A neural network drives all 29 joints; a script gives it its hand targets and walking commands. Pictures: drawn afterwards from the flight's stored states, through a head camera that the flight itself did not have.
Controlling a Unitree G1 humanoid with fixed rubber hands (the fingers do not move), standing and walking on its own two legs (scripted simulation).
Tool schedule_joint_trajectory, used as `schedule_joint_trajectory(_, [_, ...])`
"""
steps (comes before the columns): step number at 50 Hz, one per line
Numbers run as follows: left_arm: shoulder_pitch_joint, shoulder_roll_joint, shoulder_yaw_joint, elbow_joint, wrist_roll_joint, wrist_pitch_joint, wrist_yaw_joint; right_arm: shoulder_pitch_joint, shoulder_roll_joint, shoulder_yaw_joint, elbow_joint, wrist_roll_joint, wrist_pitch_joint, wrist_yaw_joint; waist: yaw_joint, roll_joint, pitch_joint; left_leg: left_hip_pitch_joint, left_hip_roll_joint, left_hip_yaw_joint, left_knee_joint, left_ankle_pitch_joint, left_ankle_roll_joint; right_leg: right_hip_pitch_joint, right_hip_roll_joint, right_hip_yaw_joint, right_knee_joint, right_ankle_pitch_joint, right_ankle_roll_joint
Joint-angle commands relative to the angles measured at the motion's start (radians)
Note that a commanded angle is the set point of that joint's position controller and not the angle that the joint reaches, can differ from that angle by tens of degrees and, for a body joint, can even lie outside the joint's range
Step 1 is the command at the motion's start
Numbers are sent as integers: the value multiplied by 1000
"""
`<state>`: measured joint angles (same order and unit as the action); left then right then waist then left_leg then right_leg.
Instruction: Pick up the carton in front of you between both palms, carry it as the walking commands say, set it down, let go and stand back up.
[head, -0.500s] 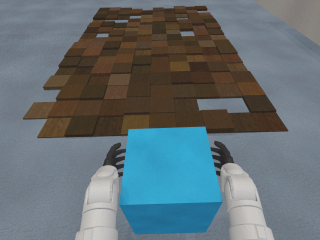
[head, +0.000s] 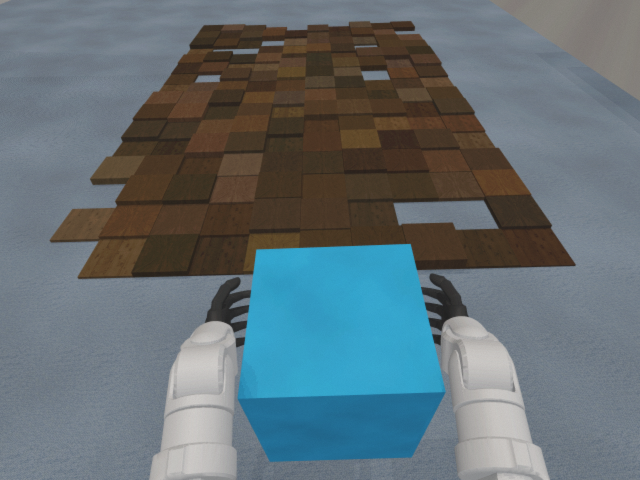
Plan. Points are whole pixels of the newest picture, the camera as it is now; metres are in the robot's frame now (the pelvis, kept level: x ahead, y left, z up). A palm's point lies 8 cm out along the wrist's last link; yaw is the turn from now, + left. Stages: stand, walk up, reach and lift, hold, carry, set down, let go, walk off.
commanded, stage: hold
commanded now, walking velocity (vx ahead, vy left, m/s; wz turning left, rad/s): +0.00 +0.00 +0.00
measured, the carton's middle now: (337, 357) +0.29 +0.00 -0.02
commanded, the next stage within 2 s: carry in 0.42 s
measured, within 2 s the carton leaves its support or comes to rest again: neither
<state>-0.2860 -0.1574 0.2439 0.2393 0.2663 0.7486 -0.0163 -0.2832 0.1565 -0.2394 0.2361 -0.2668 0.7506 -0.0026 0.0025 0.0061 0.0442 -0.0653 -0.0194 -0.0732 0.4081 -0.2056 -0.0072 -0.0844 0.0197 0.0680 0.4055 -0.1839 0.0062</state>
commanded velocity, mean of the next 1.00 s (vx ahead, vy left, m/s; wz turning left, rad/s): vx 0.31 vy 0.00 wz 0.00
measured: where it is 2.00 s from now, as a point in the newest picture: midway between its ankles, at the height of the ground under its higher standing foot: (311, 336)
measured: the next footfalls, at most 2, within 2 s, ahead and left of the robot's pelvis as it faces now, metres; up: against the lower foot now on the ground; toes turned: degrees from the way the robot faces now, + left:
right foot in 0.84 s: +0.20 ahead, -0.09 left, +0.00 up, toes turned -8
left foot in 1.18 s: +0.46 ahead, +0.16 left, +0.00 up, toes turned +15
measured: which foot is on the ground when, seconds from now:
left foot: down 0.00-0.86, up 0.88-1.00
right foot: down 0.00-0.64, up 0.66-0.82, down 0.84-1.00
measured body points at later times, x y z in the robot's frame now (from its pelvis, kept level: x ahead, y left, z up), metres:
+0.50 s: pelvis +0.02 +0.00 +0.00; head -0.03 +0.00 +0.45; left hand +0.31 +0.15 +0.04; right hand +0.31 -0.15 +0.04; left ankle +0.02 +0.13 -0.74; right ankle +0.03 -0.12 -0.74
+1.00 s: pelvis +0.20 +0.01 +0.00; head +0.19 +0.02 +0.45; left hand +0.46 +0.18 +0.07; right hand +0.48 -0.13 +0.07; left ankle +0.14 +0.12 -0.69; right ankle +0.16 -0.08 -0.74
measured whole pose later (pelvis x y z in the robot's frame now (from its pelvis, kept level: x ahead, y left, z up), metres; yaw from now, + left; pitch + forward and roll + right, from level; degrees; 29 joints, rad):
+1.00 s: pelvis +0.20 +0.01 +0.00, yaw +3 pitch +6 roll +0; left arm -0.12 -0.13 0.07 -0.31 0.11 1.22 0.09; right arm -0.11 0.13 -0.13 -0.32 -0.08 1.22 -0.10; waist 0.00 -0.01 -0.16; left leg -0.47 0.06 0.10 0.93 -0.44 0.01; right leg -0.22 -0.04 -0.20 0.39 -0.28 -0.03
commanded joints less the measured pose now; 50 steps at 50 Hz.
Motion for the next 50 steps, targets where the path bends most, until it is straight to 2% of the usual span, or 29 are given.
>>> schedule_joint_trajectory(1, [-542,-902,-560,-29,-239,-37,-225,-550,919,572,-39,254,-33,237,1,-5,-238,-17,-61,6,-87,20,10,77,62,-2,-70,17,-3])
schedule_joint_trajectory(20, [-431,-875,-583,-117,-252,-25,-214,-435,901,591,-120,268,-22,221,3,-5,-260,35,-69,3,-88,187,3,125,69,8,-76,190,4])
schedule_joint_trajectory(21, [-477,-879,-599,-114,-271,-17,-216,-482,894,604,-115,279,-17,222,-8,-9,-312,-71,116,10,-5,75,16,12,-121,-3,-1,73,-14])
schedule_joint_trajectory(23, [-474,-883,-629,-152,-297,-11,-213,-491,909,634,-150,306,-12,222,0,-29,-293,-166,92,-14,-30,-337,22,-78,-116,41,-72,-384,-28])
schedule_joint_trajectory(24, [-495,-887,-650,-179,-309,-6,-209,-513,909,660,-178,322,-7,220,-1,-40,-265,-229,78,-9,-21,-456,23,-103,-125,68,-99,-530,-37])
schedule_joint_trajectory(25, [-508,-887,-667,-207,-317,1,-203,-536,907,680,-204,337,0,219,2,-63,-245,-278,69,3,16,-443,19,-103,-144,98,-113,-550,-50])
schedule_joint_trajectory(27, [-482,-876,-701,-255,-339,29,-188,-536,903,726,-248,374,29,213,10,-118,-305,-287,29,86,150,-233,3,-67,-199,172,-146,-457,-93])
schedule_joint_trajectory(28, [-461,-866,-722,-284,-352,51,-178,-526,896,751,-272,394,49,210,10,-130,-336,-286,14,119,143,-186,3,-56,-221,195,-143,-417,-114])
schedule_joint_trajectory(30, [-458,-841,-754,-346,-374,105,-160,-520,883,786,-313,433,100,204,8,-115,-360,-206,21,134,50,-205,19,-121,-210,150,-102,-415,-116])
schedule_joint_trajectory(31, [-460,-826,-773,-378,-389,135,-154,-510,872,799,-332,448,128,199,5,-74,-355,-149,50,96,7,-241,29,-183,-175,83,-45,-413,-93])
schedule_joint_trajectory(32, [-465,-814,-790,-401,-408,168,-150,-492,849,804,-345,455,159,192,-2,38,-335,-84,141,-42,-69,-324,59,-288,-116,-14,98,-370,-54])
schedule_joint_trajectory(33, [-475,-804,-807,-414,-430,203,-146,-453,826,801,-347,458,191,184,-15,206,-324,18,270,-250,-170,-374,113,-444,-53,-132,308,-294,-12])
schedule_joint_trajectory(34, [-491,-799,-827,-434,-459,236,-149,-424,809,796,-359,457,221,173,-21,274,-258,107,353,-382,-187,-224,177,-614,-33,-172,325,-327,1])
schedule_joint_trajectory(35, [-500,-810,-847,-451,-493,262,-153,-415,796,792,-394,457,248,161,-29,223,-235,145,368,-394,-174,-64,210,-668,-50,-158,321,-367,-10])
schedule_joint_trajectory(36, [-482,-825,-862,-458,-523,284,-156,-418,793,803,-445,468,273,150,-29,167,-259,171,360,-341,-153,44,210,-656,-56,-158,290,-356,-17])
schedule_joint_trajectory(37, [-468,-837,-870,-476,-549,303,-158,-427,809,818,-494,487,296,143,-28,135,-299,182,340,-270,-137,96,189,-610,-47,-176,243,-302,-19])
schedule_joint_trajectory(38, [-445,-848,-875,-496,-568,321,-158,-424,818,831,-538,503,316,139,-28,142,-331,172,310,-194,-117,137,164,-544,-28,-208,197,-244,-16])
schedule_joint_trajectory(40, [-396,-858,-874,-542,-580,354,-152,-395,833,844,-595,528,354,140,-19,164,-375,88,247,-53,-73,103,121,-344,5,-272,56,-131,-10])
schedule_joint_trajectory(41, [-368,-858,-868,-562,-576,369,-149,-371,840,848,-615,536,372,143,-11,132,-391,-34,213,19,-24,43,102,-153,10,-289,-16,-52,-9])
schedule_joint_trajectory(42, [-343,-854,-859,-579,-567,385,-145,-339,843,851,-625,541,388,148,-5,79,-421,-190,181,80,59,21,80,74,-19,-259,-46,-17,-19])
schedule_joint_trajectory(43, [-299,-842,-847,-588,-550,400,-139,-331,837,853,-636,548,406,156,17,-49,-454,-369,129,162,253,-37,41,256,-168,-51,-115,-160,-65])
schedule_joint_trajectory(44, [-265,-816,-835,-593,-517,409,-133,-345,837,867,-663,566,425,166,28,-280,-442,-631,56,214,475,-211,5,380,-406,322,-175,-221,-182])
schedule_joint_trajectory(45, [-267,-839,-827,-594,-504,421,-127,-373,832,869,-666,580,441,172,31,-260,-387,-758,62,151,568,-330,22,377,-481,433,-177,-113,-261])
schedule_joint_trajectory(46, [-300,-849,-825,-626,-511,432,-123,-396,833,870,-664,593,451,178,31,-169,-357,-796,100,118,638,-345,32,341,-485,394,-163,-4,-276])
schedule_joint_trajectory(47, [-336,-848,-830,-657,-525,442,-119,-404,833,866,-656,604,457,182,28,-86,-360,-797,125,109,646,-323,34,318,-462,315,-162,27,-256])
schedule_joint_trajectory(48, [-371,-845,-838,-678,-541,449,-117,-404,838,861,-653,612,461,182,25,-50,-359,-778,141,107,586,-284,31,285,-438,242,-193,-18,-223])
schedule_joint_trajectory(50, [-408,-842,-852,-696,-564,462,-118,-413,846,851,-648,614,467,175,23,-78,-347,-684,131,150,436,-176,16,215,-373,89,-229,-5,-172])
